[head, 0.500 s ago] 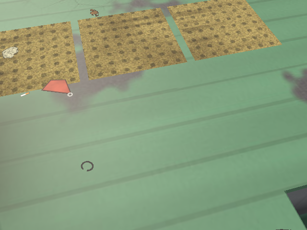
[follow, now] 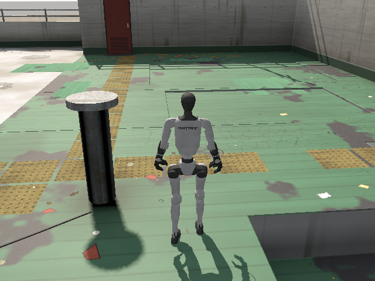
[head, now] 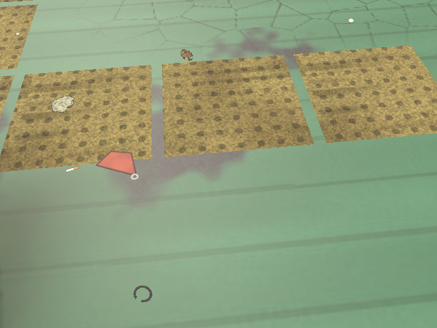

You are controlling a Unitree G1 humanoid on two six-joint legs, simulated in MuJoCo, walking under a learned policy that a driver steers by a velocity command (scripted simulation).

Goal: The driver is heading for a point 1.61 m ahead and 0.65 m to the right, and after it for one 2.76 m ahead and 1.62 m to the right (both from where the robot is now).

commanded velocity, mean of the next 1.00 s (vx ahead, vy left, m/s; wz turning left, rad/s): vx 0.01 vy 0.00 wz -0.45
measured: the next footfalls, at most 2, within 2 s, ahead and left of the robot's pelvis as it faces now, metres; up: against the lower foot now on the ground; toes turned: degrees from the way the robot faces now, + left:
left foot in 0.26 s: +0.06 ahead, +0.14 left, +0.00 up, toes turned -13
right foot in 0.70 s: -0.01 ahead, -0.11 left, +0.00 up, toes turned -27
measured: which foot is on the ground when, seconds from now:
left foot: up 0.00-0.24, down 0.26-0.70, up 0.72-1.00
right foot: down 0.00-0.26, up 0.28-0.68, down 0.70-1.00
